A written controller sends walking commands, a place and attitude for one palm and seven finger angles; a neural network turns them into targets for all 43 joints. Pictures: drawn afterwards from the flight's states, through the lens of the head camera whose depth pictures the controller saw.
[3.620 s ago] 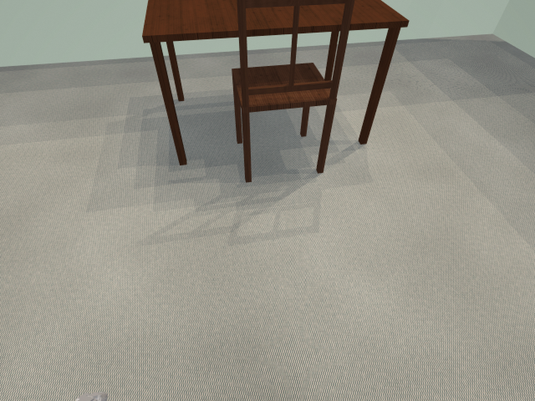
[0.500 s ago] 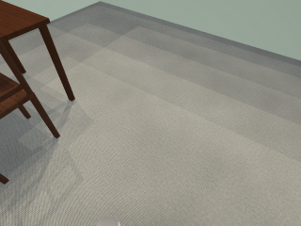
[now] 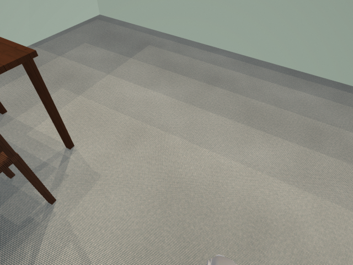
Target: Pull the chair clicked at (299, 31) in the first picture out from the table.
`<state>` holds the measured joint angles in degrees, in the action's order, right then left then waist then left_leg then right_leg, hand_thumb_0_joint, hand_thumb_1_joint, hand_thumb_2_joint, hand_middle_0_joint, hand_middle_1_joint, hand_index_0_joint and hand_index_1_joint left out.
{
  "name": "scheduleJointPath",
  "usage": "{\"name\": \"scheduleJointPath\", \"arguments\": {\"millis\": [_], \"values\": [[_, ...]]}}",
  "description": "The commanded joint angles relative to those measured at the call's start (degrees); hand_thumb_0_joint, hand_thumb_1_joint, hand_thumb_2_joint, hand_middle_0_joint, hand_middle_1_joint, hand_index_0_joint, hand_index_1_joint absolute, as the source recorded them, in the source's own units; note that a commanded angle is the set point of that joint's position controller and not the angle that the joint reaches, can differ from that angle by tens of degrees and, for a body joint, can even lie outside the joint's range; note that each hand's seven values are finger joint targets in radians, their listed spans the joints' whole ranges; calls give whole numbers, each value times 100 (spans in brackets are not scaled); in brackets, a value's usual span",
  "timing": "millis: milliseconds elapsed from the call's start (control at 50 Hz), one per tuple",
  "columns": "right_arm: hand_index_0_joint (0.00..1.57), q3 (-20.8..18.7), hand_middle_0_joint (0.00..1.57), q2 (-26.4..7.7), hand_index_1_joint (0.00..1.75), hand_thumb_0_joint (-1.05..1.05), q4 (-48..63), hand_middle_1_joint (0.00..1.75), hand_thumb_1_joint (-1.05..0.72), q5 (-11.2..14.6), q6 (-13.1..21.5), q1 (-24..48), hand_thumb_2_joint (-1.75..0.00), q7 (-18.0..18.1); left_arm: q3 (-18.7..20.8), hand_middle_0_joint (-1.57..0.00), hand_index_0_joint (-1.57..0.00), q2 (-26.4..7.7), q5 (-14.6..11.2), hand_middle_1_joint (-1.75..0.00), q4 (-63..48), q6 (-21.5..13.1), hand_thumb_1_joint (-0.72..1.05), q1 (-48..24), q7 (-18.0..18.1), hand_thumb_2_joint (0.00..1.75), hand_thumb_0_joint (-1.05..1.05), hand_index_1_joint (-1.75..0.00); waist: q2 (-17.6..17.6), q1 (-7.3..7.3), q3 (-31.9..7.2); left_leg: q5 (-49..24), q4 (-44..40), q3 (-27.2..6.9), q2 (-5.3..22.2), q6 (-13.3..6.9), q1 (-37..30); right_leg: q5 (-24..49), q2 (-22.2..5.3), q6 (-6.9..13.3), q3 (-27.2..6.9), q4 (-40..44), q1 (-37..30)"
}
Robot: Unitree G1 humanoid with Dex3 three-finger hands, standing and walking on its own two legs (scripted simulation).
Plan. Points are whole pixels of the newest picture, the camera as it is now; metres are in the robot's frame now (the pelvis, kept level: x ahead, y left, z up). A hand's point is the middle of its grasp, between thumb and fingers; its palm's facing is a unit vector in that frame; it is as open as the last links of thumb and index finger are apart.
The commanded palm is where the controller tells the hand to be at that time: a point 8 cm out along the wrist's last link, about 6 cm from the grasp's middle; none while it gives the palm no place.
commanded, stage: walk to a spot facing it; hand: left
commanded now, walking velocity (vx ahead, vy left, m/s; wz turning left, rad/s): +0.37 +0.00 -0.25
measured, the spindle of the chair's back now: out of the picture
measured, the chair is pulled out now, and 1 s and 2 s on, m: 0.00 0.00 0.00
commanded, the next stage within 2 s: turn to face it in 0.70 s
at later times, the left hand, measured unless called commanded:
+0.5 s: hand (140, 222) +0.27 +0.12 -0.17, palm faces -0.01 -0.98 -0.19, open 7.2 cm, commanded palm none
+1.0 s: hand (138, 162) +0.48 +0.16 -0.18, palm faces +0.00 -0.98 -0.18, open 7.3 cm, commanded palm none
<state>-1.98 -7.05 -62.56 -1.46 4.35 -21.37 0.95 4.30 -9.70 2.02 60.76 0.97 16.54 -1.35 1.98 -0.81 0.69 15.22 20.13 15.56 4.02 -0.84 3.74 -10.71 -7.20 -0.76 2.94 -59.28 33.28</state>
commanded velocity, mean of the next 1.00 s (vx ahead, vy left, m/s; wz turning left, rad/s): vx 0.26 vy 0.00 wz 0.07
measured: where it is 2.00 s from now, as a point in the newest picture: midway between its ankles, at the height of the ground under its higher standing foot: (180, 221)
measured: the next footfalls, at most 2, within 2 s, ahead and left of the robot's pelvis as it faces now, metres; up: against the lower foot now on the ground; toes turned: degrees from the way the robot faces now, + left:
right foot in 0.20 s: +0.24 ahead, -0.16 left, +0.00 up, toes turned -13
left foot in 0.68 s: +0.46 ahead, +0.08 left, +0.00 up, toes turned +9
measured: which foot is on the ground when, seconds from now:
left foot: down 0.00-0.20, up 0.22-0.66, down 0.68-1.00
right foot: up 0.00-0.18, down 0.20-0.68, up 0.70-1.00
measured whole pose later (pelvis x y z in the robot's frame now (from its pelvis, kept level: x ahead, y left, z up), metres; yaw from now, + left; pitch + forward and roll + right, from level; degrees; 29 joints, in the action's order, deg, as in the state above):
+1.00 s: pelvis +0.42 -0.02 +0.00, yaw -2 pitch -1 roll +0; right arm -2.3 -8.4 -62.4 -1.2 2.5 -17.4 1.0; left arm 3.2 -10.0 1.3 59.8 -0.2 11.7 0.8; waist 1.1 0.9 2.9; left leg 13.6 25.4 11.0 2.4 -2.7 10.8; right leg -16.6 -6.7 -3.1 4.8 -46.6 25.9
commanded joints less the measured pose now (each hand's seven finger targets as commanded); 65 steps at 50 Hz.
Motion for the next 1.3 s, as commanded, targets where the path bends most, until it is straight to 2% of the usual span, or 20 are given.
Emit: {"name": "scheduleJointPath", "arguments": {"millis": [0,100,160,180,200,260,340,560,620,640,660,700,820,920,1040,1060,1100,1120,1180,1280], "values": [[20,-191,20,-696,30,0,-9,30,-90,-4,77,-681,-90,23,-16,-20,-20,4,-21,-30,-550,-155,90,-790,-52,90,0,-30,-863,315,758,-1033,-1148,-554,1496,-577,-95,163,-54,4,321,1297,436],[20,-199,20,-761,30,0,-179,30,-90,-53,0,-810,-90,11,-22,-20,-20,-73,-27,-30,-583,-259,90,-980,-41,90,0,-30,-887,303,718,-1954,-551,-327,1592,-490,-280,-73,299,269,610,2199,-368],[20,-221,20,-855,30,0,-176,30,-90,23,-18,-581,-90,-23,115,-20,-20,-538,12,-30,-19,-401,90,815,25,90,0,-30,-464,-584,-374,-3214,1944,118,1200,-146,328,116,602,563,696,2909,-3006],[20,-163,20,-533,30,0,-48,30,-90,107,6,-666,-90,-81,287,-20,-20,-1171,28,-30,185,-471,90,1563,106,90,0,-30,749,-844,-1084,-1195,3718,229,683,79,1825,-134,-756,972,-1070,3252,-4490],[20,-102,20,-333,30,0,205,30,-90,132,-4,-480,-90,-72,323,-20,-20,-1613,-98,-30,258,-462,90,1858,141,90,0,-30,1285,-722,-1182,1774,5315,-432,25,191,3090,368,-1838,1509,-3070,4023,-4895],[20,-195,20,-415,30,0,250,30,-90,54,-87,216,-90,-69,135,-20,-20,-868,-125,-30,-92,-440,90,414,216,90,0,-30,92,-266,-16,469,5742,-1437,718,52,3259,-973,-1506,1185,-2012,4640,-2699],[20,-157,20,-171,30,0,76,30,-90,-30,-291,-282,-90,-108,-21,-20,-20,-388,-44,-30,-118,-569,90,122,225,90,0,-30,359,213,226,-10,4595,-1207,727,239,2695,-32,-933,885,-549,4862,-1763],[20,-158,20,-455,30,0,853,30,-90,18,-180,1406,-90,-319,-32,-20,-20,-734,-41,-30,102,-592,90,541,212,90,0,-30,236,-41,745,-432,1908,-865,471,119,2461,450,-1039,863,-232,4717,-2536],[20,-211,20,-719,30,0,596,30,-90,-26,-99,523,-90,-244,2,-20,-20,-815,-77,-30,98,-543,90,433,213,90,0,-30,-100,427,310,-494,1105,-554,76,8,894,1577,-687,635,289,3278,-2451],[20,-303,20,-1108,30,0,376,30,-90,-76,-58,-268,-90,-175,-23,-20,-20,-642,-110,-30,61,-525,90,565,187,90,0,-30,-829,699,-223,-486,740,-1197,495,-212,-444,1373,-283,386,551,1884,-1753],[20,-476,20,-1861,30,0,259,30,-90,-119,-57,-963,-90,-109,-82,-20,-20,-271,-161,-30,-59,-494,90,767,132,90,0,-30,-2375,820,-789,-593,126,-3252,1978,-738,-1455,-1187,514,103,867,-44,-490],[20,-375,20,-1611,30,0,285,30,-90,-15,-92,-581,-90,-19,-69,-20,-20,-371,-130,-30,-239,-480,90,132,161,90,0,-30,-1505,735,-459,-67,-590,-3598,2389,-900,-705,-1870,332,227,-108,-1541,267],[20,-140,20,-655,30,0,403,30,-90,21,40,389,-90,42,-72,-20,-20,75,-37,-30,11,-196,90,507,129,90,0,-30,-794,1,145,-1788,-761,-1301,1471,-646,1088,-661,-124,-56,-54,-388,-569],[20,-171,20,-863,30,0,285,30,-90,40,-61,240,-90,23,-143,-20,-20,40,-65,-30,-238,-175,90,29,202,90,0,-30,-828,82,-7,-3044,-333,-1304,1194,-803,767,-478,135,-242,282,1324,-1035],[20,-293,20,-1030,30,0,363,30,-90,26,-350,400,-90,4,-24,-20,-20,-283,-124,-30,-518,-178,90,-169,261,90,0,-30,-1013,-43,14,-2348,428,-1917,1054,-582,1014,-176,356,-272,404,2846,-1895],[20,-299,20,-980,30,0,411,30,-90,55,-367,468,-90,-18,11,-20,-20,-448,-116,-30,-498,-224,90,18,272,90,0,-30,-689,-149,-48,-1907,813,-1804,799,-338,1285,464,199,-239,281,3438,-2414],[20,-239,20,-446,30,0,689,30,-90,97,-393,308,-90,-71,178,-20,-20,-1311,-49,-30,-507,-278,90,497,342,90,0,-30,1425,-267,-556,1878,3044,-901,-316,280,2781,2849,-2104,642,-1444,3932,-3678],[20,-271,20,-621,30,0,713,30,-90,72,-505,374,-90,-33,179,-20,-20,-1297,-88,-30,-588,-289,90,433,361,90,0,-30,1390,-291,-669,2136,3963,-1436,-129,299,2702,2526,-2295,973,-1551,4120,-3182],[20,-303,20,-578,30,0,670,30,-90,41,-616,568,-90,-128,63,-20,-20,-837,-67,-30,-844,-213,90,-417,412,90,0,-30,570,38,-29,1221,4834,-1412,143,381,2908,1685,-1617,777,-377,4077,-2478],[20,-313,20,-542,30,0,874,30,-90,32,-710,787,-90,-219,91,-20,-20,-888,-14,-30,-948,-176,90,-445,387,90,0,-30,838,75,120,913,3856,-1064,86,485,2537,1414,-1432,615,468,4050,-2204]]}}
